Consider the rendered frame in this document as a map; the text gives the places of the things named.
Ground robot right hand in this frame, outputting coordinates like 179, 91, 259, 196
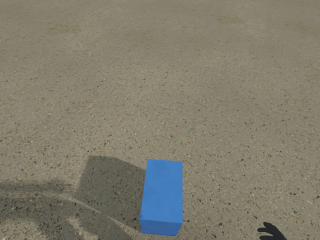
257, 222, 287, 240

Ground carton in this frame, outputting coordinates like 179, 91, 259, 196
140, 159, 183, 236

